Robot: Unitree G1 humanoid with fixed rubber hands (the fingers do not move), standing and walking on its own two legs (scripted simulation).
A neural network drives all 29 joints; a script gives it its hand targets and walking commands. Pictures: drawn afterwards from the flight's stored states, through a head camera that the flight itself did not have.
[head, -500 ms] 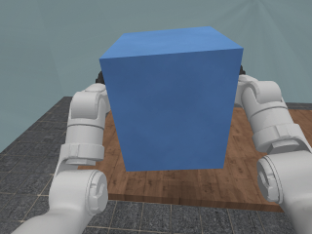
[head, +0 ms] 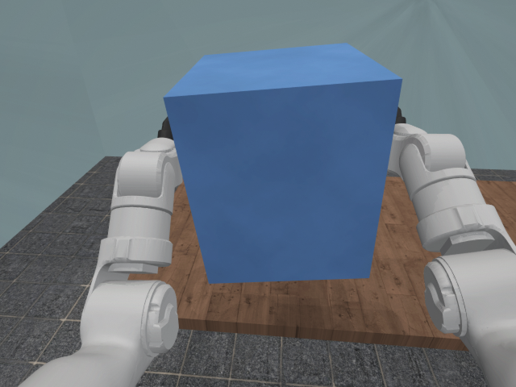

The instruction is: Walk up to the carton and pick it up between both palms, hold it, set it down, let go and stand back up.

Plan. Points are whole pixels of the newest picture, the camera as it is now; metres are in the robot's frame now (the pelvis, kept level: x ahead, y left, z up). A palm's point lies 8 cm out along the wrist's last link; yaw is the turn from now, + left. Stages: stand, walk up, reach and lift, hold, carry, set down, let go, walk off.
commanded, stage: hold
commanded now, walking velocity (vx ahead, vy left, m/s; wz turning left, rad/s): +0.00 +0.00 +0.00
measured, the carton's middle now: (280, 158) +0.38 -0.01 +0.27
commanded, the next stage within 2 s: set down in 1.02 s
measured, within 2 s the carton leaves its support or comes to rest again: neither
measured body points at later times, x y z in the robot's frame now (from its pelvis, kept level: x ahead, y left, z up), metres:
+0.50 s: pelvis +0.00 +0.00 +0.00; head -0.10 +0.01 +0.44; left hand +0.37 +0.15 +0.29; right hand +0.38 -0.17 +0.31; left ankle +0.04 +0.16 -0.74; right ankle +0.00 -0.13 -0.74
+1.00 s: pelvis +0.00 +0.00 +0.00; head -0.10 +0.01 +0.44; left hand +0.38 +0.15 +0.29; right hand +0.39 -0.17 +0.30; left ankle +0.04 +0.16 -0.74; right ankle +0.00 -0.13 -0.74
